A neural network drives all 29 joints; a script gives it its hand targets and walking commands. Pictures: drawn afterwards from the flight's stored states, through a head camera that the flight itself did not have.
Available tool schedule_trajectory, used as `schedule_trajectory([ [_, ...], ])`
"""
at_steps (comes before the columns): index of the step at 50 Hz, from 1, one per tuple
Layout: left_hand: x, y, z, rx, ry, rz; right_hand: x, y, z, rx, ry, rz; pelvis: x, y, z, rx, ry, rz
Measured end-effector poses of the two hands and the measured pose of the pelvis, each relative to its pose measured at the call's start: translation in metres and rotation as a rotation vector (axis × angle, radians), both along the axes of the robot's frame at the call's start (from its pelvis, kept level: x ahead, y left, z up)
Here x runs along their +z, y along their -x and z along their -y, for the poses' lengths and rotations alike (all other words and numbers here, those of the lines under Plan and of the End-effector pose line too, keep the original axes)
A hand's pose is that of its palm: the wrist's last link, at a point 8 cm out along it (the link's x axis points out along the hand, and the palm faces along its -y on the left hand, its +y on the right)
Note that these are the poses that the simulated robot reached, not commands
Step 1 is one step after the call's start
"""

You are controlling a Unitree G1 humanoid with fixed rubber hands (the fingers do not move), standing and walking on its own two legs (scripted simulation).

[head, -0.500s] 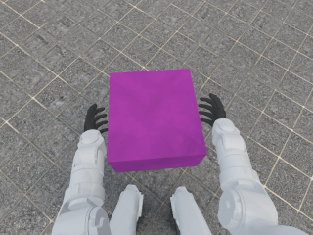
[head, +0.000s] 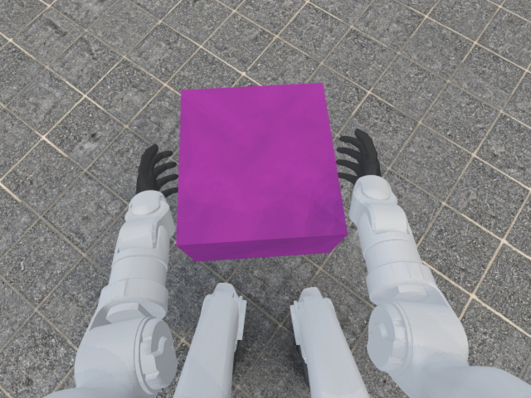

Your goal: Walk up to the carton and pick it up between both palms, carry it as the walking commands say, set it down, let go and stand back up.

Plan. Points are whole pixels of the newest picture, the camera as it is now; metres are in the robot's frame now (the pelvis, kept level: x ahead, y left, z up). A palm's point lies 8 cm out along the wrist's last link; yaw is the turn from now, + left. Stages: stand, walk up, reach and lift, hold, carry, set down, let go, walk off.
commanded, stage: set down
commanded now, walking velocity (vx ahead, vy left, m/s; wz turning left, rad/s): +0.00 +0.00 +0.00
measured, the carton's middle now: (257, 174) +0.47 +0.03 -0.17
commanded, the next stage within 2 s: none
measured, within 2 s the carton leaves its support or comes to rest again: neither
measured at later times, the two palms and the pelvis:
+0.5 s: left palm (164, 201) +0.42 +0.20 -0.17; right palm (346, 181) +0.45 -0.14 -0.16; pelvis -0.03 +0.01 -0.08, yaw -1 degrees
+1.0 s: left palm (177, 199) +0.44 +0.21 -0.26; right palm (333, 185) +0.48 -0.13 -0.27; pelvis -0.04 +0.00 -0.14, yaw +1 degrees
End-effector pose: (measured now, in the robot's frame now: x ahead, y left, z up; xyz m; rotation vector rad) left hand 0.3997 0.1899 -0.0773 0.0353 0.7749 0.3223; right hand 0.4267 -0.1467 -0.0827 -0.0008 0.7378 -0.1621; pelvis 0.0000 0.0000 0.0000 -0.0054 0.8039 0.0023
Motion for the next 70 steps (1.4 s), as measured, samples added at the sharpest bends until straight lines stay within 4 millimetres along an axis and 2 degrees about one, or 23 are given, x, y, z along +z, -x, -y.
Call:
schedule_trajectory([
  [10, -0.044, 0.004, -0.020, 0.028, 0.007, 0.000, -0.044, -0.005, -0.018, 0.058, -0.015, 0.000, -0.031, 0.011, 0.000, -0.004, -0.001, -0.029],
  [15, -0.065, 0.001, -0.025, 0.037, 0.024, 0.015, -0.060, -0.009, -0.025, 0.054, 0.007, 0.014, -0.049, 0.021, -0.004, 0.012, 0.011, -0.023],
  [23, -0.090, -0.012, -0.016, 0.013, 0.044, 0.026, -0.071, -0.021, -0.016, 0.038, 0.046, 0.026, -0.075, 0.032, -0.013, 0.023, 0.024, -0.013],
  [28, -0.109, -0.020, -0.009, -0.023, 0.042, 0.006, -0.086, -0.022, -0.006, 0.043, 0.054, 0.006, -0.085, 0.037, -0.016, 0.014, 0.029, -0.025],
  [33, -0.126, -0.023, -0.009, -0.029, 0.023, -0.003, -0.107, -0.026, -0.006, 0.059, 0.037, -0.001, -0.098, 0.037, -0.017, 0.004, 0.026, -0.041],
  [44, -0.158, -0.036, -0.024, 0.013, -0.015, 0.010, -0.160, -0.045, -0.022, 0.086, 0.001, 0.013, -0.124, 0.038, -0.006, 0.006, -0.007, -0.053],
  [54, -0.206, -0.046, -0.008, -0.009, -0.004, 0.010, -0.200, -0.050, -0.007, 0.043, 0.029, 0.011, -0.143, 0.043, -0.001, -0.004, -0.002, 0.004],
  [59, -0.235, -0.046, -0.005, -0.014, -0.013, 0.018, -0.228, -0.051, -0.005, 0.038, 0.034, 0.021, -0.152, 0.054, -0.003, -0.020, -0.006, 0.112],
  [63, -0.262, -0.044, -0.010, -0.010, -0.017, 0.048, -0.256, -0.051, -0.010, 0.040, 0.023, 0.051, -0.158, 0.070, -0.004, -0.026, -0.014, 0.266],
  [66, -0.280, -0.042, -0.019, 0.001, -0.008, 0.032, -0.275, -0.052, -0.018, 0.047, 0.015, 0.035, -0.175, 0.072, -0.004, -0.024, -0.018, 0.247],
  [70, -0.292, -0.035, -0.033, 0.011, -0.021, -0.038, -0.283, -0.056, -0.033, 0.105, 0.031, -0.027, -0.189, 0.070, -0.006, -0.018, -0.019, 0.270],
])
